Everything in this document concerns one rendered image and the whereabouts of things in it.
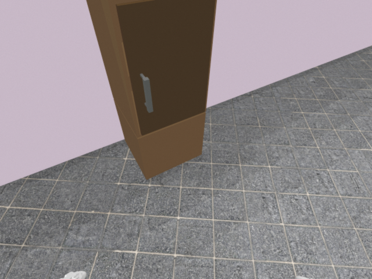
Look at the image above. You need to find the handle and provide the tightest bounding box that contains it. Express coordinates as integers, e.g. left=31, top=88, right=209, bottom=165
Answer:
left=140, top=73, right=153, bottom=113

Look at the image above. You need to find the cupboard door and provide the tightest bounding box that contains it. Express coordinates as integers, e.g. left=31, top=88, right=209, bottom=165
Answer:
left=116, top=0, right=215, bottom=135

